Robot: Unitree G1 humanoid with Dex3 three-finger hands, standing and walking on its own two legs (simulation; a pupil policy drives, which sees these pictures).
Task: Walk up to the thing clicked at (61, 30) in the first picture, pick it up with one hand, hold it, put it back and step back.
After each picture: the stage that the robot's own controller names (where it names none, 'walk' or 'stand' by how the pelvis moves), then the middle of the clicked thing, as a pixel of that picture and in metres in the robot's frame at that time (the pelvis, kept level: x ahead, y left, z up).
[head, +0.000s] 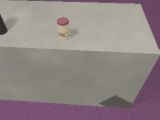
stand; (63, 29) +0.76 +0.13 -0.04
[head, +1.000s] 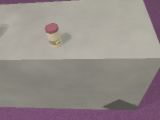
walk; (54, 36) +0.66 +0.19 -0.04
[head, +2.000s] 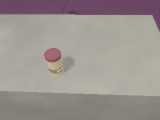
stand; (54, 63) +0.46 +0.15 -0.02
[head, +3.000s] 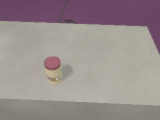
stand; (53, 70) +0.45 +0.15 -0.03
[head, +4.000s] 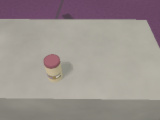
stand; (53, 68) +0.45 +0.15 -0.04
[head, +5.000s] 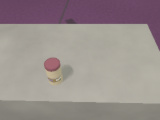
stand; (54, 71) +0.45 +0.15 -0.04
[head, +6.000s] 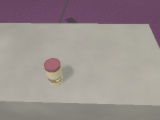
stand; (54, 72) +0.44 +0.15 -0.04
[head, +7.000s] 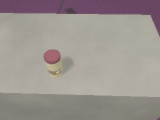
rise first; (54, 64) +0.46 +0.15 -0.04
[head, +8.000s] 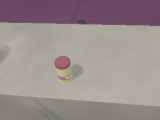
go down; (64, 70) +0.46 +0.13 -0.04
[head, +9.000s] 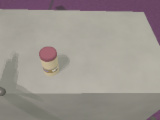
go down; (49, 62) +0.46 +0.12 -0.02
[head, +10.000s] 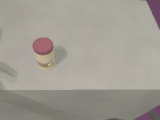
go down; (44, 55) +0.45 +0.12 +0.01
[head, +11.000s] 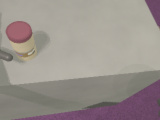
close in; (23, 42) +0.46 +0.14 +0.05
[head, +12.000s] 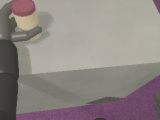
close; (27, 21) +0.53 +0.12 +0.07
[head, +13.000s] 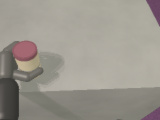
lift; (28, 61) +0.39 +0.17 +0.08
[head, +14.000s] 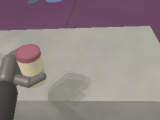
lift; (32, 66) +0.33 +0.17 +0.17
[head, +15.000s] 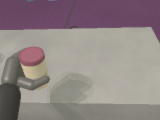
hold; (35, 69) +0.32 +0.16 +0.16
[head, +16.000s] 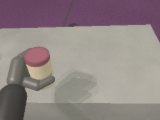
crouch; (40, 69) +0.32 +0.14 +0.15
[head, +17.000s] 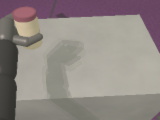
lower; (28, 29) +0.46 +0.16 +0.18
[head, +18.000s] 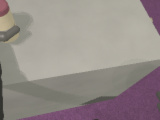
lower; (2, 22) +0.54 +0.16 +0.07
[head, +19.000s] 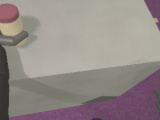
lower; (11, 26) +0.52 +0.14 +0.06
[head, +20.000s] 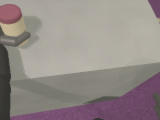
lower; (13, 26) +0.52 +0.14 +0.06
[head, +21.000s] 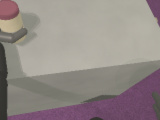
lower; (10, 23) +0.53 +0.14 +0.06
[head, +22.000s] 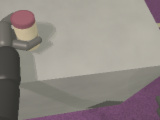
loosen; (26, 31) +0.50 +0.12 +0.07
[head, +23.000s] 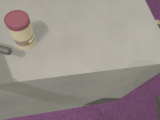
withdraw; (21, 31) +0.50 +0.13 +0.05
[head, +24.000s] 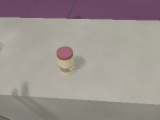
sink last; (66, 61) +0.47 +0.11 +0.00
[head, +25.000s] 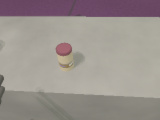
stand; (65, 57) +0.50 +0.12 +0.00
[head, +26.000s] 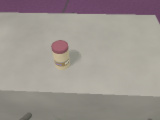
stand; (61, 55) +0.49 +0.12 +0.02
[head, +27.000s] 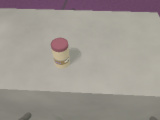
stand; (60, 53) +0.49 +0.12 +0.02
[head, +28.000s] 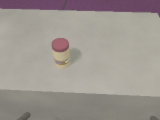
stand; (61, 53) +0.49 +0.11 +0.03
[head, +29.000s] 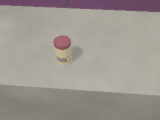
stand; (63, 51) +0.49 +0.11 +0.02
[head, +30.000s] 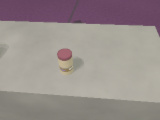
walk; (65, 62) +0.51 +0.11 -0.04
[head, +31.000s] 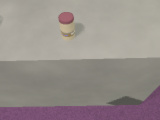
walk; (67, 26) +0.62 +0.09 -0.02
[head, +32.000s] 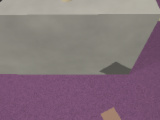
walk; out of the picture +0.91 +0.11 -0.01
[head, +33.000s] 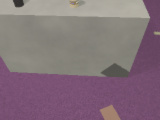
stand; out of the picture +1.10 +0.11 -0.02
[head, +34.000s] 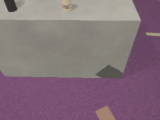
stand; (66, 2) +1.10 +0.14 -0.04
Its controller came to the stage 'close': yes
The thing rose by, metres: 0.21
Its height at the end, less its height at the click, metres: +0.00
